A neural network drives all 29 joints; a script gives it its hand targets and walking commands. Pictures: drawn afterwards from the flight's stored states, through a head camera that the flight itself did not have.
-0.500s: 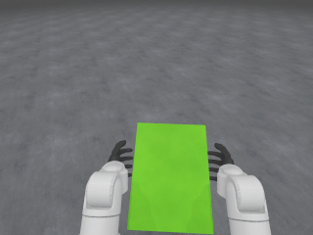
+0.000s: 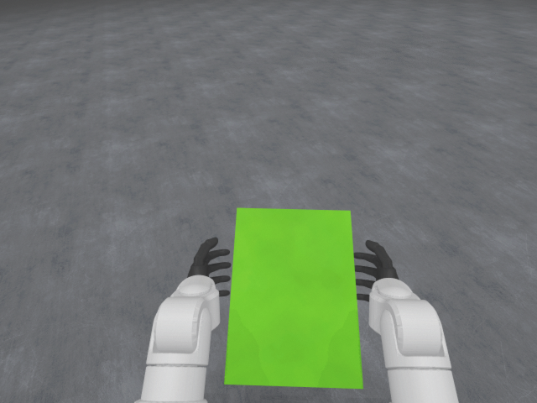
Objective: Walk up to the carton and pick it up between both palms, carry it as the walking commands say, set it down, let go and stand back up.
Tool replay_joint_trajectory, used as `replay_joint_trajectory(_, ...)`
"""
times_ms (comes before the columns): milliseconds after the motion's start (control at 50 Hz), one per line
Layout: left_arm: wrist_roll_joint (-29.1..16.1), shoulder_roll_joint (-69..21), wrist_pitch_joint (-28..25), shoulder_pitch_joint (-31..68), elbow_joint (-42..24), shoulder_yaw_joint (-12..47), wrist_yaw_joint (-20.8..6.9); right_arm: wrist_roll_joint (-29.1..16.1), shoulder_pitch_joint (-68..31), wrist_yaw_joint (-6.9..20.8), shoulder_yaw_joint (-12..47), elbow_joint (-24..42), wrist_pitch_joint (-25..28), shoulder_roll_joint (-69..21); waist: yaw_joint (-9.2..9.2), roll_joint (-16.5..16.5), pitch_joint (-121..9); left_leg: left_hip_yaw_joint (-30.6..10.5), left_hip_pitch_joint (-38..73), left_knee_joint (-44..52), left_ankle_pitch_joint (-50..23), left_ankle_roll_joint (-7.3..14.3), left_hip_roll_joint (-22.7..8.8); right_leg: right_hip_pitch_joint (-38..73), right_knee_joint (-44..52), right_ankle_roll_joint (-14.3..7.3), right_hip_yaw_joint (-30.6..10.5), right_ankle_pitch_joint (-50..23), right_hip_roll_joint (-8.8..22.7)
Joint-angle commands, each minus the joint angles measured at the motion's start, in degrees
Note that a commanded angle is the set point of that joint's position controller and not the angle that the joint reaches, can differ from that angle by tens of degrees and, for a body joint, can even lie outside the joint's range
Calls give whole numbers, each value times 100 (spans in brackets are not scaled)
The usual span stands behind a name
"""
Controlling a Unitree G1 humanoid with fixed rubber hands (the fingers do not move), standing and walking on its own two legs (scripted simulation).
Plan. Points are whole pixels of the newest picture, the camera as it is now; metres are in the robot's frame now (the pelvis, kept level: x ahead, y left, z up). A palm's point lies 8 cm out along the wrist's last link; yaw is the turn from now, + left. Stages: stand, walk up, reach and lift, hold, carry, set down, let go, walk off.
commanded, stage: carry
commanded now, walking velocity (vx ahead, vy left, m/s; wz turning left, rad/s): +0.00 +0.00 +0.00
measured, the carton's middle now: (290, 296) +0.33 +0.00 -0.01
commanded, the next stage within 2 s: none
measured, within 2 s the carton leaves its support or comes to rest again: neither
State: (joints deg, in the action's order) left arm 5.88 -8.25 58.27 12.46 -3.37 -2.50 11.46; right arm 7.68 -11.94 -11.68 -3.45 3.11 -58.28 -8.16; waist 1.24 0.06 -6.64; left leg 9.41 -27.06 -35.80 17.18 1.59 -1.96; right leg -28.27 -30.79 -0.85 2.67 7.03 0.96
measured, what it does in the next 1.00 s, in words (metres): steps on the spot: right foot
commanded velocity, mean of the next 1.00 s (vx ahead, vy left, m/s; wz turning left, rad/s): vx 0.00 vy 0.00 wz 0.00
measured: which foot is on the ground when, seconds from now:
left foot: down 0.00-1.00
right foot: down 0.00-0.08, up 0.10-0.22, down 0.24-1.00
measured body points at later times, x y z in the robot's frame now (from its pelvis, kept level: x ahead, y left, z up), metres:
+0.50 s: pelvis -0.03 +0.01 +0.00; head -0.07 +0.02 +0.45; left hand +0.27 +0.13 +0.07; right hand +0.25 -0.14 +0.08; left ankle +0.11 +0.10 -0.72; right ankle +0.02 -0.12 -0.72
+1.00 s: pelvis -0.07 +0.02 -0.01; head -0.11 +0.03 +0.44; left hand +0.23 +0.15 +0.05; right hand +0.22 -0.12 +0.05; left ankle +0.10 +0.10 -0.71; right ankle +0.02 -0.12 -0.72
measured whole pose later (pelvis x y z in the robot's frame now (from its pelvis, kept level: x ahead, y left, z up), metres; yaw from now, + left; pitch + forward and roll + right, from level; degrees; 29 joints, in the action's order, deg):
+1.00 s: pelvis -0.07 +0.02 -0.01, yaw -1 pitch +0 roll -2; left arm 8.9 -8.5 54.6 13.6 2.4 -3.9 9.4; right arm 8.8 -13.0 -9.1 -5.2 -2.7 -54.3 -8.3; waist -0.4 -0.8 -5.6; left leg 9.6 -34.0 -39.2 19.0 1.2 -4.0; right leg -27.3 -39.7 0.9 2.8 14.7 1.4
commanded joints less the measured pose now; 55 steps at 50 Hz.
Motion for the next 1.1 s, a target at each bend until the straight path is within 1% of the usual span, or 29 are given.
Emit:
replay_joint_trajectory(0,-1405,-5223,-304,2159,-643,2441,-1171,-1403,-2211,1134,2461,831,345,-5260,-212,1000,-1519,20,1564,-241,838,-20,45,-287,1800,268,-649,2361,672)
replay_joint_trajectory(20,-1181,-4998,-378,2109,-194,2221,-1202,-1224,-2153,1179,2231,379,422,-5056,-263,984,-1508,51,1930,-335,852,37,75,-599,1814,414,-423,2396,603)
replay_joint_trajectory(40,-1106,-4961,-487,2209,-131,2187,-1238,-1206,-2232,1236,2165,295,535,-5034,-320,674,-1407,-95,2048,-117,1125,97,5,-836,1512,520,-149,2419,433)
replay_joint_trajectory(60,-1190,-5132,-560,2366,-463,2346,-1251,-1358,-2408,1277,2300,586,607,-5198,-343,0,-1268,-579,1749,573,1748,206,-285,-823,766,570,147,2335,145)
replay_joint_trajectory(80,-1386,-5428,-552,2416,-977,2581,-1222,-1633,-2669,1273,2560,1122,594,-5432,-284,-1291,-1279,-1629,514,1877,2482,403,-1043,52,-1202,409,398,2074,-290)
replay_joint_trajectory(100,-1680,-5639,-475,2592,-1755,2781,-1120,-1990,-2807,1195,2827,1855,474,-5636,-177,-1578,-1186,-2299,-446,2793,3168,626,-1885,461,-2806,316,276,1542,-259)
replay_joint_trajectory(120,-1110,-5019,-451,2192,-179,2157,-1138,-1364,-2320,1211,2243,236,418,-5004,-77,-1332,-1153,-2052,-1055,2914,2978,618,-2063,870,-3536,207,-73,1357,-46)
replay_joint_trajectory(140,-1260,-5115,-512,2224,-415,2339,-1172,-1444,-2362,1245,2436,534,470,-5136,-28,-878,-1209,-1577,-1034,2634,2292,366,-1845,1039,-3076,58,-249,1317,77)
replay_joint_trajectory(160,-1365,-5245,-544,2302,-578,2431,-1186,-1525,-2519,1262,2592,775,501,-5277,-2,-538,-1330,-1195,-567,2191,1483,60,-1507,1111,-1838,-90,-360,1050,245)
replay_joint_trajectory(180,-1175,-5030,-601,2179,-44,2140,-1207,-1317,-2430,1267,2357,307,561,-5029,-1,-357,-1486,-928,-113,1761,1073,-69,-1236,1312,-633,-191,-291,807,182)
replay_joint_trajectory(220,-1932,-5860,-364,2390,-1953,2920,-1052,-2105,-2543,1115,3126,2286,368,-5653,-106,-196,-1574,-928,378,1582,810,-109,-989,1489,492,-162,-38,1050,-57)
replay_joint_trajectory(240,-1546,-5449,-174,1997,-989,2554,-1057,-1623,-1933,1080,2749,1167,197,-5271,-129,4,-1646,-902,332,1199,495,-104,-896,1630,690,-228,-623,1215,420)
replay_joint_trajectory(260,-1776,-5434,-165,2065,-1527,2674,-999,-1815,-1983,989,2902,1839,133,-5260,-134,687,-1442,-477,360,793,-97,-335,-550,1015,1055,-325,-1469,1510,989)
replay_joint_trajectory(280,-1715,-5304,-96,2051,-1371,2547,-975,-1706,-2086,945,2737,1702,77,-5067,-156,759,-1418,-310,755,388,-393,-325,-473,548,1332,-353,-1489,1621,1125)
replay_joint_trajectory(300,-1133,-4731,-165,1770,23,1938,-1048,-1156,-1911,1020,2125,319,166,-4542,-149,694,-1432,-287,1053,209,-450,-259,-431,273,1376,-309,-1312,1620,1094)
replay_joint_trajectory(320,-1476,-5193,-253,2005,-957,2428,-1080,-1553,-2253,1070,2565,1364,268,-5011,-180,451,-1376,-306,1268,301,-428,-269,-453,54,1308,-264,-1069,1666,1029)
replay_joint_trajectory(360,-1263,-5030,-319,1987,-571,2196,-1062,-1458,-2267,1109,2331,925,316,-4931,-197,304,-1276,-380,1408,673,-203,-202,-488,-164,1129,-104,-740,1920,777)
replay_joint_trajectory(380,-1371,-5109,-352,2051,-942,2324,-1038,-1605,-2321,1110,2454,1249,336,-5068,-196,197,-1220,-534,1259,940,136,-194,-580,-112,1001,-55,-634,1961,666)
replay_joint_trajectory(460,-1180,-4902,-468,2010,-639,2234,-1032,-1455,-2172,1159,2306,776,435,-4930,-156,-128,-1337,-911,793,1624,1022,-200,-838,372,526,-59,-494,1636,444)
replay_joint_trajectory(700,-1525,-5290,-276,1988,-1217,2774,-1078,-1609,-2010,1142,2644,1333,289,-5241,-107,-356,-1629,-927,552,1863,1473,-231,-929,650,-84,-130,-271,1550,209)
replay_joint_trajectory(840,-1464,-5235,-292,2027,-777,2580,-1195,-1462,-2079,1191,2487,929,305,-5230,-114,31,-1522,-589,510,1291,1317,-285,-621,333,173,-193,-362,2135,250)
replay_joint_trajectory(900,-1257,-5082,-545,2172,-276,2347,-1305,-1299,-2158,1296,2266,427,569,-5194,-227,698,-1470,-218,1456,-78,892,-237,-250,-712,928,-148,-491,2609,565)
replay_joint_trajectory(940,-1086,-4985,-732,2304,-2,2208,-1382,-1236,-2266,1401,2172,91,759,-5181,-337,799,-1371,-276,2264,-948,660,-149,-180,-1732,1030,-86,-366,3031,693)
replay_joint_trajectory(960,-1019,-4959,-808,2381,97,2173,-1411,-1231,-2308,1446,2137,-54,843,-5180,-401,547,-1261,-442,2414,-977,770,-91,-257,-2108,732,-40,-199,3184,589)
replay_joint_trajectory(980,-1145,-5186,-825,2488,-253,2400,-1417,-1411,-2434,1470,2340,259,871,-5385,-433,-70,-1151,-770,2161,-537,1064,-18,-473,-2137,-66,17,82,3134,321)
replay_joint_trajectory(1020,-1280,-5522,-737,2372,-668,2622,-1374,-1683,-2578,1469,2610,667,767,-5587,-244,-1849,-1191,-2207,-587,2736,3364,228,-1626,64,-3205,142,616,2136,-561)
replay_joint_trajectory(1040,-1386,-5606,-684,2343,-820,2712,-1349,-1774,-2520,1466,2737,761,665,-5657,-85,-2057,-1244,-2172,-1580,3547,4022,172,-2035,1072,-4255,83,481,1740,-390)
replay_joint_trajectory(1060,-1216,-5312,-700,2130,-154,2436,-1352,-1512,-2380,1474,2481,173,654,-5327,27,-1662,-1328,-1626,-1903,3499,3737,-78,-1856,1642,-4286,-29,294,1662,-275)
replay_joint_trajectory(1080,-998,-4919,-851,2122,496,2086,-1398,-1210,-2404,1517,2153,-421,794,-4993,75,-1298,-1441,-1142,-1448,3127,2842,-387,-1552,1693,-3277,-201,174,1591,-136)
